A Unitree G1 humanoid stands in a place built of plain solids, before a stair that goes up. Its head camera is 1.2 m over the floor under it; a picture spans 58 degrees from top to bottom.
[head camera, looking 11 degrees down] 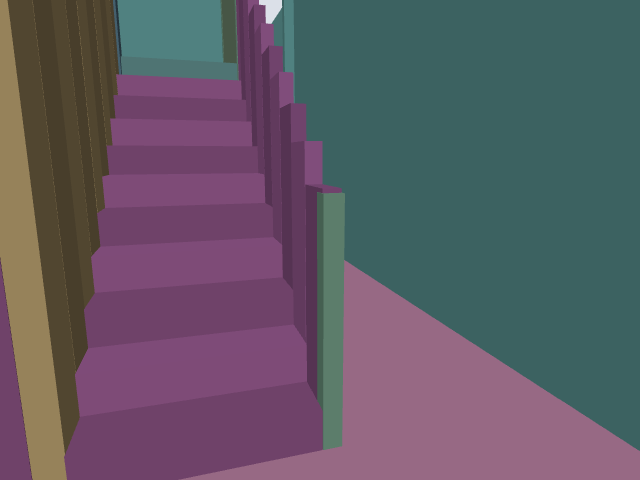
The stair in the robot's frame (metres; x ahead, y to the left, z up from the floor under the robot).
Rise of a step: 0.18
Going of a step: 0.25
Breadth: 0.94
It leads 17 degrees to the left of straight ahead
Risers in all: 11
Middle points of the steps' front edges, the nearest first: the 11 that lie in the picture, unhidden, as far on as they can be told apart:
1.46 0.43 0.18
1.70 0.51 0.36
1.93 0.58 0.54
2.17 0.65 0.72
2.41 0.73 0.90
2.64 0.80 1.09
2.88 0.87 1.27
3.11 0.95 1.45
3.35 1.02 1.63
3.59 1.09 1.81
3.82 1.17 1.99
